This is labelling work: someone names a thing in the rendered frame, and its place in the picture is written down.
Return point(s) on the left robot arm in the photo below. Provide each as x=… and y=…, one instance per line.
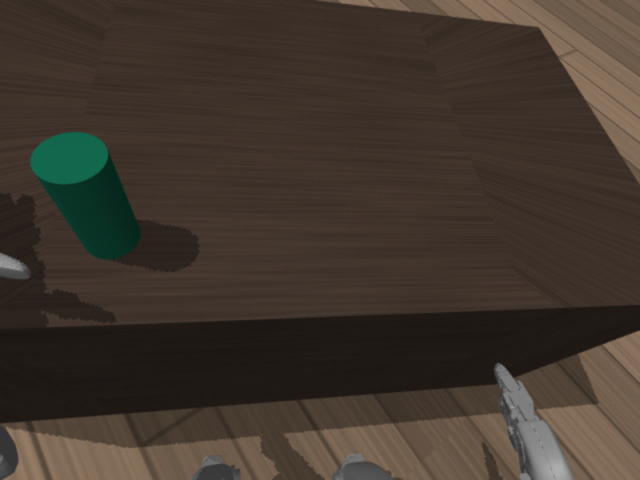
x=8, y=454

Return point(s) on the can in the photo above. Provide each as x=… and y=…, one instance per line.
x=77, y=172

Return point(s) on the right robot hand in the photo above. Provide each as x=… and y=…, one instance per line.
x=540, y=454

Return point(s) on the left robot hand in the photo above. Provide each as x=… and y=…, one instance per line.
x=13, y=268

